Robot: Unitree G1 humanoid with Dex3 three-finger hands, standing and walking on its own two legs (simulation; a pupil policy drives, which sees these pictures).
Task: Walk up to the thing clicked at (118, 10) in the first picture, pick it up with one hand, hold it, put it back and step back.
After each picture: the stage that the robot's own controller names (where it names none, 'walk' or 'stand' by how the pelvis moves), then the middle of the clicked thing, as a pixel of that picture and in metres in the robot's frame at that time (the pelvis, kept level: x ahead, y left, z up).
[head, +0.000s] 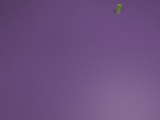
stand; (118, 8) +2.01 -0.51 -0.72
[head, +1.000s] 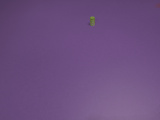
walk; (92, 21) +1.93 -0.01 -0.69
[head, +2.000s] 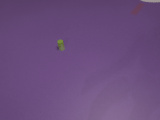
walk; (61, 45) +1.28 +0.34 -0.72
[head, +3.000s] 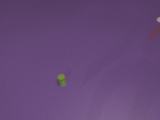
walk; (62, 80) +0.82 +0.28 -0.72
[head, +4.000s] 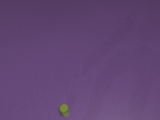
walk; (65, 110) +0.50 +0.23 -0.71
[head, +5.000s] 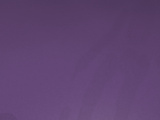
stand; out of the picture +0.38 +0.18 -0.70
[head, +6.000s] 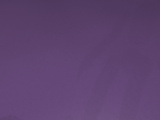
stand; out of the picture +0.35 +0.18 -0.72
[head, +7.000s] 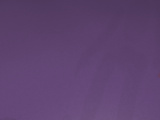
stand; out of the picture +0.35 +0.19 -0.72
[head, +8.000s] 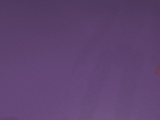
stand; out of the picture +0.33 +0.21 -0.72
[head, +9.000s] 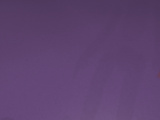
stand; out of the picture +0.34 +0.19 -0.73
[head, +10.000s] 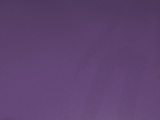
stand; out of the picture +0.34 +0.19 -0.73
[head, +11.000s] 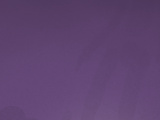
go down; out of the picture +0.34 +0.19 -0.72
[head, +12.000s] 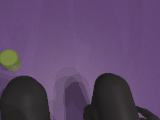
go down; (11, 61) +0.41 +0.25 -0.29
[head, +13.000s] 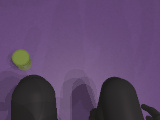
approach; (22, 60) +0.41 +0.25 -0.30
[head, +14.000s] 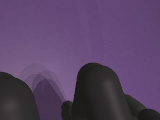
close in; out of the picture +0.38 +0.29 -0.22
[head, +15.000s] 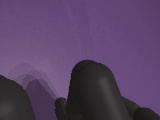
close; out of the picture +0.38 +0.29 -0.22
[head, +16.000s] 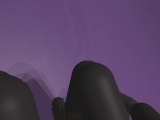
close; out of the picture +0.37 +0.29 -0.22
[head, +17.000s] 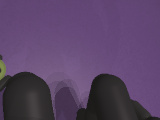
lift; out of the picture +0.32 +0.28 -0.12
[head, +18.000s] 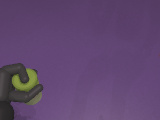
lift; (28, 87) +0.32 +0.18 +0.03
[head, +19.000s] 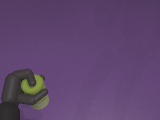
hold; (36, 92) +0.32 +0.17 -0.01
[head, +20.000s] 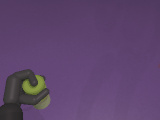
hold; (37, 92) +0.32 +0.17 +0.00
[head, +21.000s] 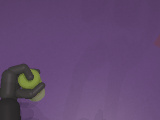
crouch; (33, 86) +0.34 +0.18 -0.06
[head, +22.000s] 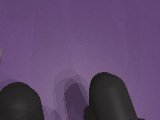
lower; out of the picture +0.45 +0.27 -0.11
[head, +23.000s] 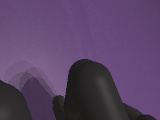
lower; out of the picture +0.40 +0.32 -0.22
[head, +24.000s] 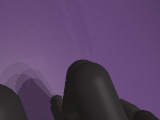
lower; out of the picture +0.40 +0.31 -0.22
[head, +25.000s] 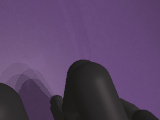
lower; out of the picture +0.40 +0.32 -0.22
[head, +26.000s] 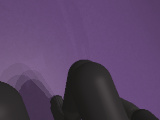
lower; out of the picture +0.40 +0.32 -0.22
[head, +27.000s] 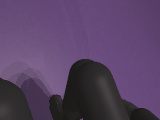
open; out of the picture +0.39 +0.29 -0.22
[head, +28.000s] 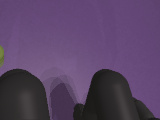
stand; out of the picture +0.40 +0.27 -0.25
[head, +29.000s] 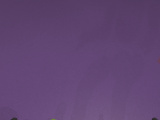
stand; out of the picture +0.36 +0.18 -0.63
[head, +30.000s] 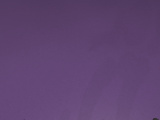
stand; out of the picture +0.38 +0.20 -0.66
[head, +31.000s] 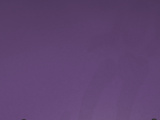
stand; out of the picture +0.37 +0.19 -0.67
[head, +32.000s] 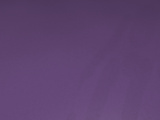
stand; out of the picture +0.39 +0.17 -0.72
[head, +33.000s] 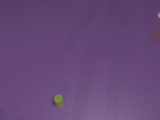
walk; (59, 101) +0.47 +0.17 -0.70
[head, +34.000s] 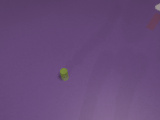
walk; (64, 74) +0.77 +0.22 -0.70
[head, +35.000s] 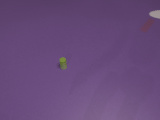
stand; (63, 63) +1.00 +0.22 -0.70
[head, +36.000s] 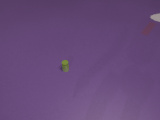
stand; (65, 66) +1.00 +0.19 -0.73
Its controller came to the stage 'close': yes
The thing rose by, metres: 0.70
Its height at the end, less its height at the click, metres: +0.00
